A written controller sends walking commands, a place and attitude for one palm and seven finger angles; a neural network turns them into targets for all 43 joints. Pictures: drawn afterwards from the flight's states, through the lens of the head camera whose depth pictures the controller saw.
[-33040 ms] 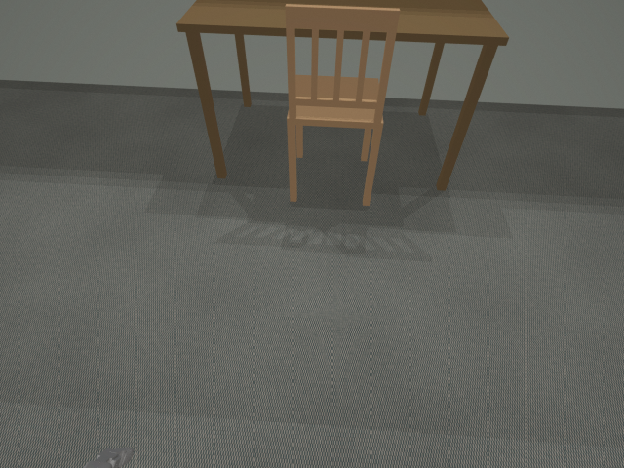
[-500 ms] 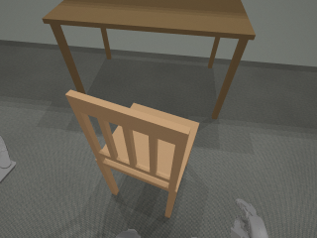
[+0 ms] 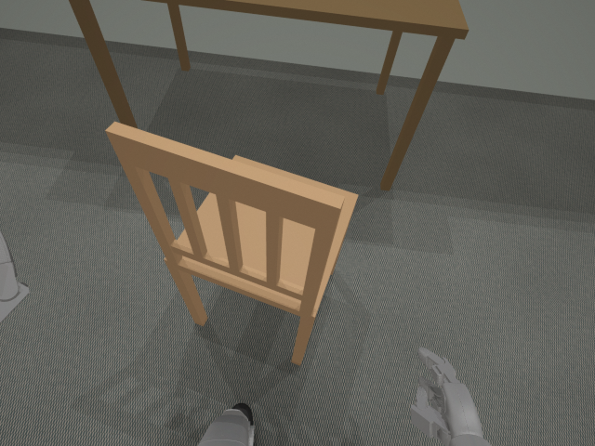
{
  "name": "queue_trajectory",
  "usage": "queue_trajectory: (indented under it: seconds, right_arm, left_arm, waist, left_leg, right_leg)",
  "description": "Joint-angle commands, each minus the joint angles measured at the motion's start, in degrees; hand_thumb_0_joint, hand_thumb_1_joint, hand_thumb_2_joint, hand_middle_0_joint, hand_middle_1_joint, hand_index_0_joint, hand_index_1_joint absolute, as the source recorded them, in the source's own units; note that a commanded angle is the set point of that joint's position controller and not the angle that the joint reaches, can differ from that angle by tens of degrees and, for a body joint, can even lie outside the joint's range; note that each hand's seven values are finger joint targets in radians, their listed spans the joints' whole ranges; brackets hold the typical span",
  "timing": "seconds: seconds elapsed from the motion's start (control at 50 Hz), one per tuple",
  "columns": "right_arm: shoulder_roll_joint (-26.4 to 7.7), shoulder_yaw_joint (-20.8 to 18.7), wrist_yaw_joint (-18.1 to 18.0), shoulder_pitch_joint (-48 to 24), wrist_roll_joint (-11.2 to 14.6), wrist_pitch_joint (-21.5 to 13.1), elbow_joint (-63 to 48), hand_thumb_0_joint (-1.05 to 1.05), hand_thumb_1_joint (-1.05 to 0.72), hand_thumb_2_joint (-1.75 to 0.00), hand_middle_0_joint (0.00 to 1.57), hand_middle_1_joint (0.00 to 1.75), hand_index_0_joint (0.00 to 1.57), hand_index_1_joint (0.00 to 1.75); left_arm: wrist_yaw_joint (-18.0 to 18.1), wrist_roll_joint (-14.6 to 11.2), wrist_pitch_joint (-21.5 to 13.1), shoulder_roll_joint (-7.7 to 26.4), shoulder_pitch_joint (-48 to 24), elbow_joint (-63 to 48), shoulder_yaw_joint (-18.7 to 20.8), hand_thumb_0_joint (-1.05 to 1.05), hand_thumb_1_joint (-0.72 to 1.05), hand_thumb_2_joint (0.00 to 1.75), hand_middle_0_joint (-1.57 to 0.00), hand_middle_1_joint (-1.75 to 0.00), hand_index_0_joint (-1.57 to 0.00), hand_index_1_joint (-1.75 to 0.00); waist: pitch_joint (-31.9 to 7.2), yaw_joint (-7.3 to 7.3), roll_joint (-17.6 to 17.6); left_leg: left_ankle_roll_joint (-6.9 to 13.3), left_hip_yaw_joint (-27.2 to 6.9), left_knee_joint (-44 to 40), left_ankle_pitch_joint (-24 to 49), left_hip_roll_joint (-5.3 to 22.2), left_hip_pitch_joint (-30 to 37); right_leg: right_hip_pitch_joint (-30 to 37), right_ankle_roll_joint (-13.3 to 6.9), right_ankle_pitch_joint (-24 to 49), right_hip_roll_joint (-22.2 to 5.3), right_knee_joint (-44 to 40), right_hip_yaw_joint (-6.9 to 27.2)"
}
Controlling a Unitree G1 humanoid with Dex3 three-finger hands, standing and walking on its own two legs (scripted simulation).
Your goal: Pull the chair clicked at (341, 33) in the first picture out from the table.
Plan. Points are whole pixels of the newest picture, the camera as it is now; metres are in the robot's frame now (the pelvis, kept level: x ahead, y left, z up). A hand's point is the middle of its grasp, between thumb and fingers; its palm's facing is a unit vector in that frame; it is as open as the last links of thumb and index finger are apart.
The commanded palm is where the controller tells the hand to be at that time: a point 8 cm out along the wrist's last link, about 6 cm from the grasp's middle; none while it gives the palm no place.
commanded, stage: step back with the hand held close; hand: left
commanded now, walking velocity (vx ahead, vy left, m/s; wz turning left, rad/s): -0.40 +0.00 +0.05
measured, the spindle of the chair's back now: (231, 234) +0.46 +0.16 -0.10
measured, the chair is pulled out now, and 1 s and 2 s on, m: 0.62 0.62 0.62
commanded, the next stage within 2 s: stop stepping back and stand still in 0.02 s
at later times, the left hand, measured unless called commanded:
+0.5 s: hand (14, 427) +0.12 +0.21 +0.19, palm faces +0.37 -0.81 -0.44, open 7.4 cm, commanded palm +0.06 +0.27 +0.19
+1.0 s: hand (7, 418) +0.13 +0.25 +0.13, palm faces +0.33 -0.80 -0.50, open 7.4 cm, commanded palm none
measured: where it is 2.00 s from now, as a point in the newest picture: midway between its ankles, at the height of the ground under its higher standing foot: outside the picture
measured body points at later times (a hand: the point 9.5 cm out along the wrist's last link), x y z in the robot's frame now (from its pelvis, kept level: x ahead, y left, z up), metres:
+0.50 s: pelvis -0.07 -0.03 +0.01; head -0.06 -0.01 +0.46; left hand +0.09 +0.25 +0.21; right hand +0.09 -0.27 -0.06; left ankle -0.03 +0.09 -0.71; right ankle -0.08 -0.14 -0.72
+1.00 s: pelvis -0.08 -0.01 +0.01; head -0.08 -0.01 +0.46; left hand +0.10 +0.29 +0.16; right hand +0.08 -0.24 -0.08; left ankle -0.04 +0.10 -0.72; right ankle -0.08 -0.14 -0.72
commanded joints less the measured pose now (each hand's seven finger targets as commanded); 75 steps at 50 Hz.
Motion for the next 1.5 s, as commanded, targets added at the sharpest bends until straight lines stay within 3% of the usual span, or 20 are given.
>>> queue_trajectory:
  seconds: [0.0,0.02,0.06,0.1,0.2,0.28,0.3,0.34,0.4,0.46,0.58,0.66,0.84,0.9,0.92,0.94,1.08,1.2,1.28,1.48]
  right_arm:
    - [-9.8,-4.4,-0.5,-1.5,0.9,-1.4,-6.5,0.00,-0.90,-0.90,0.20,0.30,0.20,0.30]
    - [-9.5,-4.3,-0.5,-2.0,1.1,-0.9,-7.1,0.00,-0.90,-0.90,0.20,0.30,0.20,0.30]
    - [-9.5,-6.4,-0.4,-0.4,3.0,0.5,-8.2,0.00,-0.90,-0.90,0.20,0.30,0.20,0.30]
    - [-8.8,-6.2,-0.7,-5.0,3.8,2.0,-8.9,0.00,-0.90,-0.90,0.20,0.30,0.20,0.30]
    - [-8.6,-2.9,-2.7,-2.5,3.4,4.2,-9.6,0.00,-0.90,-0.90,0.20,0.30,0.20,0.30]
    - [-11.7,-5.5,-1.4,-0.6,3.7,2.1,-10.4,0.00,-0.90,-0.90,0.20,0.30,0.20,0.30]
    - [-10.4,-4.4,-1.5,-1.7,2.4,1.7,-10.2,0.00,-0.90,-0.90,0.20,0.30,0.20,0.30]
    - [-10.8,-3.7,-1.4,-2.6,2.4,0.8,-9.9,0.00,-0.90,-0.90,0.20,0.30,0.20,0.30]
    - [-10.2,-4.4,-1.1,-0.8,3.4,0.8,-10.6,0.00,-0.90,-0.90,0.20,0.30,0.20,0.30]
    - [-10.1,-4.9,-1.0,0.3,3.0,3.1,-9.5,0.00,-0.90,-0.90,0.20,0.30,0.20,0.30]
    - [-11.3,-3.7,-2.3,-1.1,2.9,2.4,-9.8,0.00,-0.90,-0.90,0.20,0.30,0.20,0.30]
    - [-10.0,-3.0,-2.3,-1.5,2.9,1.0,-9.5,0.00,-0.90,-0.90,0.20,0.30,0.20,0.30]
    - [-9.5,-3.0,-1.8,-0.4,2.2,-0.3,-8.9,0.00,-0.90,-0.90,0.20,0.30,0.20,0.30]
    - [-8.9,-2.8,-1.7,-0.2,2.4,0.7,-8.7,0.00,-0.90,-0.90,0.20,0.30,0.20,0.30]
    - [-18.9,-6.4,3.1,-2.3,1.2,-0.2,5.2,0.00,-0.90,-0.90,0.20,0.30,0.20,0.30]
    - [-13.4,-6.2,2.6,3.5,1.0,2.1,6.8,0.00,-0.90,-0.90,0.20,0.30,0.20,0.30]
    - [-11.6,-3.7,1.9,4.4,0.0,8.5,5.2,0.00,-0.90,-0.90,0.20,0.30,0.20,0.30]
    - [-9.9,-2.0,1.4,4.0,0.2,9.8,10.6,0.00,-0.90,-0.90,0.20,0.30,0.20,0.30]
    - [-7.7,-2.2,0.6,7.4,0.2,10.3,14.1,0.00,-0.90,-0.90,0.20,0.30,0.20,0.30]
    - [-7.0,-2.7,0.1,14.3,0.6,11.0,20.0,0.00,-0.90,-0.90,0.20,0.30,0.20,0.30]
  left_arm:
    - [-0.9,-0.8,-5.3,11.8,3.3,-11.2,10.0,0.00,0.90,0.90,-0.20,-0.30,-0.20,-0.30]
    - [-1.3,-1.0,-5.7,12.8,4.1,-11.0,11.3,0.00,0.90,0.90,-0.20,-0.30,-0.20,-0.30]
    - [-2.2,-1.5,-4.8,12.3,8.5,-7.4,10.2,0.00,0.90,0.90,-0.20,-0.30,-0.20,-0.30]
    - [-1.0,-0.6,-3.2,11.1,6.7,-2.8,9.3,0.00,0.90,0.90,-0.20,-0.30,-0.20,-0.30]
    - [1.1,0.5,-0.1,7.3,4.3,5.5,5.4,0.00,0.90,0.90,-0.20,-0.30,-0.20,-0.30]
    - [1.2,1.1,0.0,6.9,0.2,-2.7,1.2,0.00,0.90,0.90,-0.20,-0.30,-0.20,-0.30]
    - [1.3,1.3,0.2,8.7,0.2,-5.8,2.2,0.00,0.90,0.90,-0.20,-0.30,-0.20,-0.30]
    - [1.4,1.8,0.0,11.9,-2.7,-12.7,4.5,0.00,0.90,0.90,-0.20,-0.30,-0.20,-0.30]
    - [2.1,1.2,-0.3,11.0,2.1,-10.8,5.8,0.00,0.90,0.90,-0.20,-0.30,-0.20,-0.30]
    - [2.5,0.5,0.1,9.7,4.5,-4.8,6.7,0.00,0.90,0.90,-0.20,-0.30,-0.20,-0.30]
    - [1.6,1.0,-0.4,6.1,-0.7,3.4,2.8,0.00,0.90,0.90,-0.20,-0.30,-0.20,-0.30]
    - [0.8,1.6,0.2,5.8,-3.6,-0.4,0.7,0.00,0.90,0.90,-0.20,-0.30,-0.20,-0.30]
    - [2.3,1.9,-0.4,9.6,-0.2,-7.5,5.1,0.00,0.90,0.90,-0.20,-0.30,-0.20,-0.30]
    - [2.0,1.3,0.0,7.4,1.3,-2.5,4.5,0.00,0.90,0.90,-0.20,-0.30,-0.20,-0.30]
    - [-7.2,7.7,9.5,-3.3,-5.0,42.0,-21.1,0.00,0.90,0.90,-0.20,-0.30,-0.20,-0.30]
    - [-8.4,7.1,13.3,-7.1,-4.1,43.6,-20.1,0.00,0.90,0.90,-0.20,-0.30,-0.20,-0.30]
    - [-8.5,6.3,15.0,-6.6,-14.1,60.7,-22.6,0.00,0.90,0.90,-0.20,-0.30,-0.20,-0.30]
    - [-7.8,5.3,15.7,-6.4,-13.1,78.4,-24.6,0.00,0.90,0.90,-0.20,-0.30,-0.20,-0.30]
    - [-7.7,5.1,15.4,-8.6,-11.2,85.8,-24.5,0.00,0.90,0.90,-0.20,-0.30,-0.20,-0.30]
    - [-7.6,4.7,15.2,-11.0,-9.3,95.7,-26.2,0.00,0.90,0.90,-0.20,-0.30,-0.20,-0.30]
  waist:
    - [-15.9,0.67,13.6]
    - [-16.6,1.04,11.9]
    - [-15.0,-0.26,-11.9]
    - [-7.5,-0.18,-11.4]
    - [-10.8,-3.76,-3.8]
    - [-10.0,-0.95,5.3]
    - [-8.6,-1.08,12.2]
    - [-5.8,-0.88,12.9]
    - [-5.7,-1.75,-1.9]
    - [-3.5,-2.70,-1.0]
    - [-1.2,-1.57,5.9]
    - [-1.8,-1.74,5.9]
    - [-6.5,-1.40,8.2]
    - [-5.4,-1.66,6.3]
    - [-0.6,-3.39,4.8]
    - [-6.0,-2.80,0.9]
    - [-6.7,-1.88,-13.5]
    - [-5.5,-0.36,8.6]
    - [-5.1,-0.45,15.4]
    - [1.3,-1.01,0.0]
  left_leg:
    - [3.9,-8.1,-3.9,0.3,6.1,22.4]
    - [3.2,-6.0,-1.7,-0.1,5.0,23.2]
    - [-1.1,0.8,15.7,-15.6,-4.9,19.8]
    - [-0.7,-4.2,32.1,-27.3,-5.9,2.3]
    - [1.6,1.1,-7.5,-1.5,-5.2,15.8]
    - [7.1,-9.2,-3.5,32.6,8.2,32.9]
    - [7.9,-12.8,-5.5,26.0,8.0,27.3]
    - [6.8,-12.7,-6.7,6.9,6.4,15.7]
    - [2.5,-5.2,2.6,-18.8,-2.6,11.2]
    - [0.6,-3.9,14.5,-18.0,-4.0,14.0]
    - [4.7,-12.9,-12.7,-12.7,3.1,13.0]
    - [4.9,-12.8,-15.9,-24.6,2.5,7.4]
    - [3.2,-8.3,-11.5,-18.2,-1.0,11.7]
    - [2.8,-7.0,-10.7,-15.1,-1.3,13.2]
    - [2.7,-7.3,0.6,-0.9,-1.9,8.7]
    - [2.4,-4.9,1.2,4.1,-1.5,14.9]
    - [4.2,-8.9,0.5,2.3,-2.6,13.8]
    - [3.8,-9.5,-7.1,-3.4,-2.5,14.1]
    - [3.9,-10.3,-9.2,-8.8,-2.3,14.2]
    - [4.3,-10.2,-11.4,-14.6,-1.8,14.5]
  right_leg:
    - [1.0,-0.2,12.6,0.2,-14.6,-3.0]
    - [0.7,-0.4,13.7,-0.7,-15.3,-3.3]
    - [-6.2,-6.3,25.4,-12.5,-15.3,7.3]
    - [-2.8,-12.1,43.3,-21.8,-12.0,13.8]
    - [5.9,-1.5,48.8,-9.1,5.9,0.4]
    - [-10.3,1.3,3.4,-4.5,4.8,2.2]
    - [-8.1,1.1,0.1,-4.5,0.8,0.9]
    - [1.4,0.8,5.8,-4.9,-5.2,1.0]
    - [0.9,-2.9,6.6,-10.3,-13.6,10.2]
    - [-8.4,-9.4,-0.7,-18.8,-18.8,19.2]
    - [-1.9,-0.2,6.2,-2.5,-6.0,3.4]
    - [4.3,0.8,5.7,-2.5,-6.3,2.1]
    - [6.4,-0.8,8.1,-3.9,-10.5,3.7]
    - [4.9,-0.8,10.5,-3.6,-11.6,4.0]
    - [-4.6,-1.9,21.4,-6.9,-1.0,0.2]
    - [-4.8,-1.9,22.8,-6.8,-2.4,1.5]
    - [-3.2,-3.7,16.0,-8.0,-2.3,3.7]
    - [1.2,-1.8,10.1,-5.8,-4.6,3.1]
    - [2.9,-2.5,9.8,-5.5,-7.0,1.5]
    - [-1.1,-2.8,5.8,-5.6,-10.2,1.5]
